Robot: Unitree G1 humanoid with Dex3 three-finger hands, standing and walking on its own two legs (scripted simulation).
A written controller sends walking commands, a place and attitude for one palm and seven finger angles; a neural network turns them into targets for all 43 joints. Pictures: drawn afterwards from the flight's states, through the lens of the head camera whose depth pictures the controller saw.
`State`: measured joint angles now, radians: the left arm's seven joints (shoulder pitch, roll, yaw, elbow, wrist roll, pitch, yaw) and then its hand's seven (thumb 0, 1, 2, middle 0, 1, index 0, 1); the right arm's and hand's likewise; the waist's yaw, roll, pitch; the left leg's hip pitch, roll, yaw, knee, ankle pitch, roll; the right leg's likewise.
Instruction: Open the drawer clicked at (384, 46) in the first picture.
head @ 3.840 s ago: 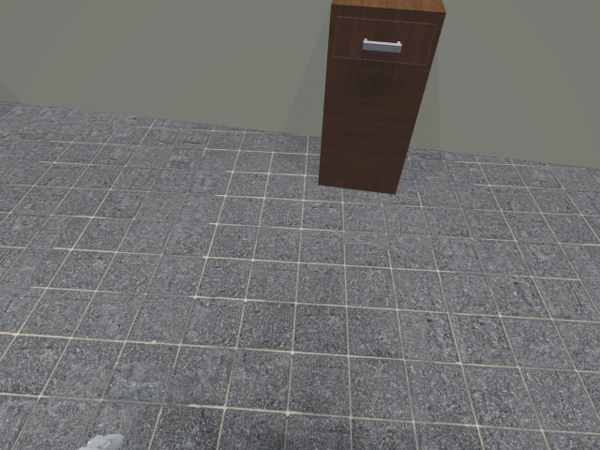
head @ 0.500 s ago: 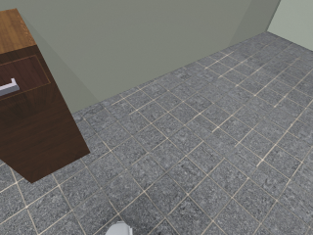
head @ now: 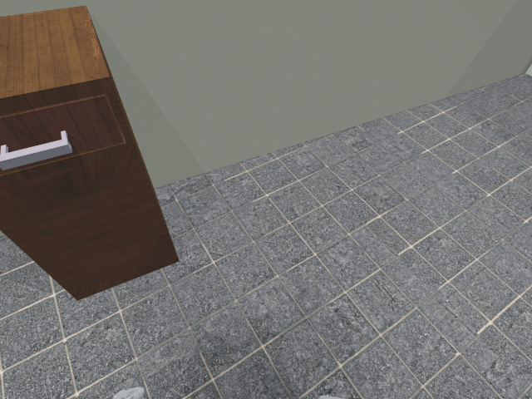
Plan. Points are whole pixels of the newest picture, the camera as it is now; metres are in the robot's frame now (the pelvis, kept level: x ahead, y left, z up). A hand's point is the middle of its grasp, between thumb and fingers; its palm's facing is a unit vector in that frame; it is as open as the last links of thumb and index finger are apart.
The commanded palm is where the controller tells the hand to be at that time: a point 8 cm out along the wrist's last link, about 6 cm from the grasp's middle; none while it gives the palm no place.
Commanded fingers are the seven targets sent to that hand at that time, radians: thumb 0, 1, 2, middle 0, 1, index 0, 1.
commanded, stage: turn to face it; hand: left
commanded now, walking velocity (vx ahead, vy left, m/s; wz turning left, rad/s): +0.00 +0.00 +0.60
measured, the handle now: (35, 147) +0.62 +0.54 -0.03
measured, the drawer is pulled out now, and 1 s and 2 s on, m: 0.00 0.00 0.00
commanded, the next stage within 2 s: take the last steps up to it in 0.50 s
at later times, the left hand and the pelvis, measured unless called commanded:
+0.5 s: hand out of the picture -0.05 +0.15 -0.16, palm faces +0.35 -0.90 -0.25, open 7.4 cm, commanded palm none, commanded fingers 0.00 0.90 0.90 -0.20 -0.30 -0.20 -0.30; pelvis -0.02 -0.04 +0.00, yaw +18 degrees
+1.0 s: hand out of the picture -0.04 +0.19 -0.16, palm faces +0.39 -0.90 -0.19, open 7.4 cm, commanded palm none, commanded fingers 0.00 0.90 0.90 -0.20 -0.30 -0.20 -0.30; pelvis -0.01 +0.00 +0.01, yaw +22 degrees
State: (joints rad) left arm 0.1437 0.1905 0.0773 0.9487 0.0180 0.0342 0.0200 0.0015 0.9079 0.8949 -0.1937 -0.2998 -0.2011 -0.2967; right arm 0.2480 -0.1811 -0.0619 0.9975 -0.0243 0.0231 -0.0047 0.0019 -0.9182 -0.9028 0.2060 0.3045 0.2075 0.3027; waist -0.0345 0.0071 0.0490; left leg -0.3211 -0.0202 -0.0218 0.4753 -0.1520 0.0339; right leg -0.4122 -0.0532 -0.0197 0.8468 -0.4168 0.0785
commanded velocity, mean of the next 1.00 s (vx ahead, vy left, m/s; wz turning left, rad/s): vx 0.13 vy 0.00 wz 0.25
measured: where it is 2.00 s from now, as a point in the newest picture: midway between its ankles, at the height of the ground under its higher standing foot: (233, 397)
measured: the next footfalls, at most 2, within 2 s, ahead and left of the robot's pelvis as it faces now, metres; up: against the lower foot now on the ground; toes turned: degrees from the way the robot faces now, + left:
right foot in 0.10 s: +0.06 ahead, -0.14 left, +0.00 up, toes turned +2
left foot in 0.58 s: -0.05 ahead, +0.09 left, +0.00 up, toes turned +25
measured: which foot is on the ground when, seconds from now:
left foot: down 0.00-0.10, up 0.12-0.56, down 0.58-1.00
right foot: up 0.00-0.08, down 0.10-0.60, up 0.62-1.00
